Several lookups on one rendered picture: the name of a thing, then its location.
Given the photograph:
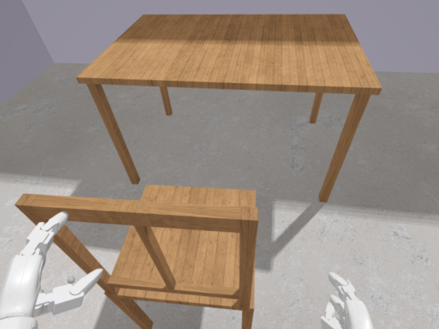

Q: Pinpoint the chair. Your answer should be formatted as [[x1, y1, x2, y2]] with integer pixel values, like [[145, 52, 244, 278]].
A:
[[15, 184, 259, 329]]

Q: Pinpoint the table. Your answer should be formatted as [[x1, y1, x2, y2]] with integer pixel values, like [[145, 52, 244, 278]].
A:
[[76, 14, 382, 203]]

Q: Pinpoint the robot right hand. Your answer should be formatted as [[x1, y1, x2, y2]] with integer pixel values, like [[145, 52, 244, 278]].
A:
[[321, 272, 374, 329]]

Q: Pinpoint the robot left hand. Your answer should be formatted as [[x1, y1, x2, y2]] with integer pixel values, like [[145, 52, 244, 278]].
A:
[[0, 211, 103, 320]]

